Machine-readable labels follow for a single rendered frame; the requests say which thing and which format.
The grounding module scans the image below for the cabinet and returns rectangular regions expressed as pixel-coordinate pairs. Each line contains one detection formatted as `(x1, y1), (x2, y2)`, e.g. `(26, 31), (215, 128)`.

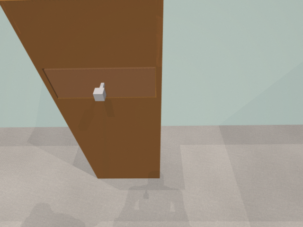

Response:
(0, 0), (163, 179)

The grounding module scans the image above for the drawer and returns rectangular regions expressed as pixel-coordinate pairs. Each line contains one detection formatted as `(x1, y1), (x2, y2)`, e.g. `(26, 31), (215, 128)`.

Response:
(44, 67), (155, 98)

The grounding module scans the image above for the handle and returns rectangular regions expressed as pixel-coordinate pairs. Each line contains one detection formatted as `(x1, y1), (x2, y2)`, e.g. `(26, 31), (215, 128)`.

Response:
(93, 83), (106, 101)

